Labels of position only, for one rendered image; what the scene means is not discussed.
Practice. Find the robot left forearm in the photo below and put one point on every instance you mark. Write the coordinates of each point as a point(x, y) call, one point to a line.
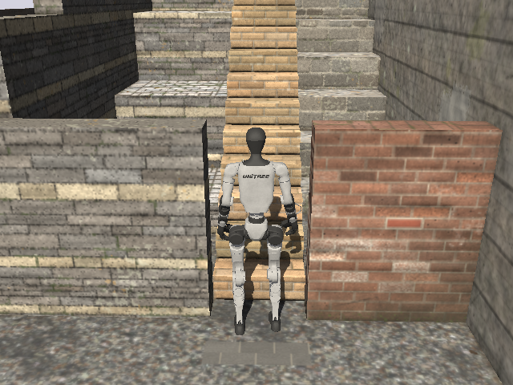
point(223, 214)

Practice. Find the robot right forearm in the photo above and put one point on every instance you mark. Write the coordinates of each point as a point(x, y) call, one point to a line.
point(291, 211)

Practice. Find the left robot upper arm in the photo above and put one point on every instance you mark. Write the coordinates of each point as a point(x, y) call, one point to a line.
point(228, 182)

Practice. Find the robot torso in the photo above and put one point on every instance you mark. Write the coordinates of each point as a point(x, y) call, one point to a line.
point(256, 187)

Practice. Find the right robot hand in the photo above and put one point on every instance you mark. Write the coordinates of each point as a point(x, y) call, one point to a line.
point(286, 224)

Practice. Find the left robot hand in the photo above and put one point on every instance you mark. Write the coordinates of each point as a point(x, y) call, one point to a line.
point(221, 231)

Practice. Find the right robot upper arm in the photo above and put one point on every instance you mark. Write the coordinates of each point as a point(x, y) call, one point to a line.
point(281, 170)

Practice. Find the robot left foot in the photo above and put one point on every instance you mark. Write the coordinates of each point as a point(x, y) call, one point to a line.
point(239, 328)

